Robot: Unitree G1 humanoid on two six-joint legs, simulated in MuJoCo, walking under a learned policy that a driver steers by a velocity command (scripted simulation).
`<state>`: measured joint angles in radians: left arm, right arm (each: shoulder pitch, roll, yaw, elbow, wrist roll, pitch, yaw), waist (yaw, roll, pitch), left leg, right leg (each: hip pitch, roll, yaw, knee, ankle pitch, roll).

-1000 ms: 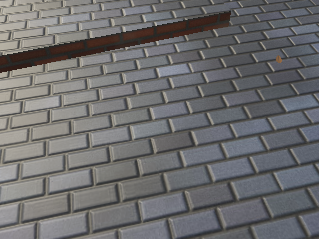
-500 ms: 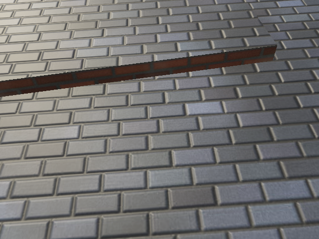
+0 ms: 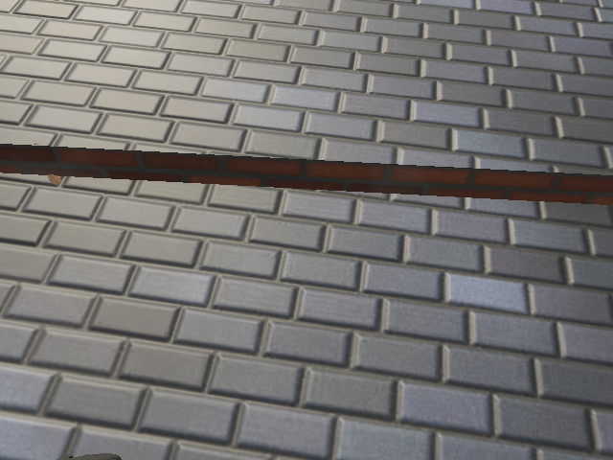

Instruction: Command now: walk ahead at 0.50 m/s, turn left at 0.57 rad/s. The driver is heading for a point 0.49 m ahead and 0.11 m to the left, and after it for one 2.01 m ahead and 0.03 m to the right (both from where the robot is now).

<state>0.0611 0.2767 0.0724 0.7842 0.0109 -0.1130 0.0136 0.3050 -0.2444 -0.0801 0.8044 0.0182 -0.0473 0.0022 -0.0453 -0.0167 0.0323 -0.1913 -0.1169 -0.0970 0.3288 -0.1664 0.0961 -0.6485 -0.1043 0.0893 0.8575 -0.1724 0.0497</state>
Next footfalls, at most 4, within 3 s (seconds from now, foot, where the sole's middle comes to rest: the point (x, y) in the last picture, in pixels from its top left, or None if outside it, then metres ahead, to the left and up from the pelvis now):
0.20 right None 0.30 -0.14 -0.78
0.74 left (208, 456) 0.48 0.20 -0.78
1.26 right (254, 314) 0.81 0.11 -0.78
1.76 left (180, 236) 1.06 0.31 -0.78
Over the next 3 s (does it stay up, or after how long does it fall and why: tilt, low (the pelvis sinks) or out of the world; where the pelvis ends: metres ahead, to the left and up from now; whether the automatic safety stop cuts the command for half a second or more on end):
stays up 1.62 -0.12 0.09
